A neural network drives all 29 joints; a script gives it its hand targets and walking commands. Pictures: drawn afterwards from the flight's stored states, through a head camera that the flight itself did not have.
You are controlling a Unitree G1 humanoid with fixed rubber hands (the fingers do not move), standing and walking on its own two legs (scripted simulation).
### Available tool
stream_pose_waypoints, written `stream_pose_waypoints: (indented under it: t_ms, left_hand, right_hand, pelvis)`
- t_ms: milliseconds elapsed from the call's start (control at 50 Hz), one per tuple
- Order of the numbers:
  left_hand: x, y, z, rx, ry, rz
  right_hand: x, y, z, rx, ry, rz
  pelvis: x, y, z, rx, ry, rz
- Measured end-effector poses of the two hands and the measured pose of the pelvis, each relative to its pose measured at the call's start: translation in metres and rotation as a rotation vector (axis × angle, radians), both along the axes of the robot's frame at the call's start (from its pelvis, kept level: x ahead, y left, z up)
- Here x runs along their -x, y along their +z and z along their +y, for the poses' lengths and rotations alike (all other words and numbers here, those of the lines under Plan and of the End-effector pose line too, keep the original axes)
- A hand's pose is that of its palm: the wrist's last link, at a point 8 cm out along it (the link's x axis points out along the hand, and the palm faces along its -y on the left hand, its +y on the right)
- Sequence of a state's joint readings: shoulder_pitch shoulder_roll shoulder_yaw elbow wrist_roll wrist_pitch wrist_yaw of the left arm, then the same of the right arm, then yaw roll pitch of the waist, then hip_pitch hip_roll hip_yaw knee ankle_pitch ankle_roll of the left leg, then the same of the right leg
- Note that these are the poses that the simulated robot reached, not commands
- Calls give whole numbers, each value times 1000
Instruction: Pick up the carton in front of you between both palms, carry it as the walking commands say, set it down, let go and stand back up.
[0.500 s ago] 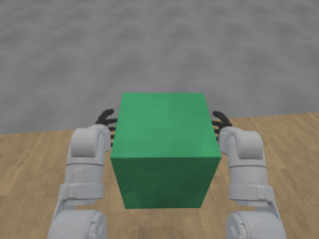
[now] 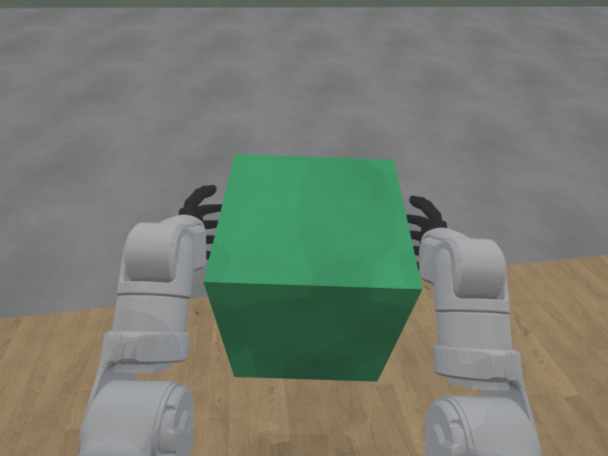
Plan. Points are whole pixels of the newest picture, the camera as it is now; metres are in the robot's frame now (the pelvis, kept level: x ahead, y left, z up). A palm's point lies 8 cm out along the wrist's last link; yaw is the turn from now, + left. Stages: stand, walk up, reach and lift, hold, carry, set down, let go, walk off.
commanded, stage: carry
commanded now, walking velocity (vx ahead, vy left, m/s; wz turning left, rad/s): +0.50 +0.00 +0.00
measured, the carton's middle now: (309, 274) +0.36 +0.00 +0.06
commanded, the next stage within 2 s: none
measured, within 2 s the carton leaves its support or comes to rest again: neither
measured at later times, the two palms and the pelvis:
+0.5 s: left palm (245, 141) +0.66 +0.12 +0.07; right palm (400, 148) +0.66 -0.18 +0.07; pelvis +0.31 -0.02 -0.05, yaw +1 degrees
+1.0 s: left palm (245, 78) +0.97 +0.16 +0.06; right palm (363, 82) +0.97 -0.14 +0.06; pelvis +0.62 -0.01 -0.09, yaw +0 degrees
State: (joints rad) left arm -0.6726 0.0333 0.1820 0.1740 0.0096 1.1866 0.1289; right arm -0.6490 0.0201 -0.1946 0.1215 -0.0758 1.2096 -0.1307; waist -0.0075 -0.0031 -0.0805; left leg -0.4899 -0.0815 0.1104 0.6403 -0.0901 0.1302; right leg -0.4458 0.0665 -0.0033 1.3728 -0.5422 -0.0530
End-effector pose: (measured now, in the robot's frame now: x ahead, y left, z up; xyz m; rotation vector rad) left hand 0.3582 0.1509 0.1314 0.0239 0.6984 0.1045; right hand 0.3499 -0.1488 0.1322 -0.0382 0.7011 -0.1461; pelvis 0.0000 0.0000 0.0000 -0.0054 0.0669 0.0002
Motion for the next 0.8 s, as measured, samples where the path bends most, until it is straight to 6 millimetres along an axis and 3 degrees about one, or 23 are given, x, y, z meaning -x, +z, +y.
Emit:
stream_pose_waypoints:
  t_ms: [140, 260, 360, 440, 480, 540, 600, 700, 800]
  left_hand:
    - [-73, -16, -9, 11, -31, 82]
    - [-144, -13, -12, 33, -10, 38]
    - [-212, -17, -21, 39, 5, 3]
    - [-270, -34, -30, 10, 21, -20]
    - [-292, -49, -29, -19, 33, -6]
    - [-311, -76, -23, -25, 63, 80]
    - [-330, -90, -16, -21, 89, 130]
    - [-382, -89, -11, -13, 115, 108]
    - [-447, -77, -8, -6, 109, 43]
  right_hand:
    - [-61, -14, -9, -10, -49, 81]
    - [-136, -8, -11, -11, -48, 36]
    - [-207, -13, -21, -20, -44, 0]
    - [-271, -36, -30, -35, -17, -21]
    - [-301, -55, -30, -49, 6, -6]
    - [-330, -81, -23, -39, 48, 80]
    - [-358, -94, -16, -28, 81, 129]
    - [-414, -96, -10, -44, 86, 108]
    - [-473, -86, -8, -57, 63, 44]
  pelvis:
    - [-68, 12, 9, 22, -8, 17]
    - [-136, 14, 3, 24, 3, 33]
    - [-208, 0, -8, 4, 16, 34]
    - [-276, -33, -18, -31, 34, 5]
    - [-299, -45, -21, -12, 26, 5]
    - [-328, -45, -29, -17, 19, 1]
    - [-356, -40, -34, -27, 23, 2]
    - [-407, -34, -36, -36, 25, 18]
    - [-468, -34, -30, -35, 14, 28]
